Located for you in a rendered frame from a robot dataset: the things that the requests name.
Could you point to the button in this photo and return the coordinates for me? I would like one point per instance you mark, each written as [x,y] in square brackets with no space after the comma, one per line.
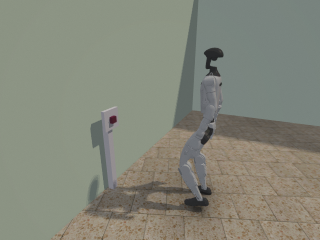
[113,119]

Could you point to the left robot thigh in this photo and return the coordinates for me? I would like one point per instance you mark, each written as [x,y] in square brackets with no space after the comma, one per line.
[184,158]

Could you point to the robot right upper arm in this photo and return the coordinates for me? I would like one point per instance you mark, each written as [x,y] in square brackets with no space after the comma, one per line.
[221,97]

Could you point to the left robot forearm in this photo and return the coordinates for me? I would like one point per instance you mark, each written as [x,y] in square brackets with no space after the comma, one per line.
[207,118]

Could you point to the robot right shin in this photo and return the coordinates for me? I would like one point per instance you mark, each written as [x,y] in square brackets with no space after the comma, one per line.
[201,171]

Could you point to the right robot forearm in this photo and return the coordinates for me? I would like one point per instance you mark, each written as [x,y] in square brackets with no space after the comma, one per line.
[218,109]

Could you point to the panel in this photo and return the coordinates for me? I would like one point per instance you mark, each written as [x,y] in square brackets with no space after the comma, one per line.
[107,129]

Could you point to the robot left upper arm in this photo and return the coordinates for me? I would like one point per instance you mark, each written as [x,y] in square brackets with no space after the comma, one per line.
[210,89]

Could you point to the robot left hand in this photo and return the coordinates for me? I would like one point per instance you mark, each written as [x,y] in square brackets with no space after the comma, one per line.
[194,143]

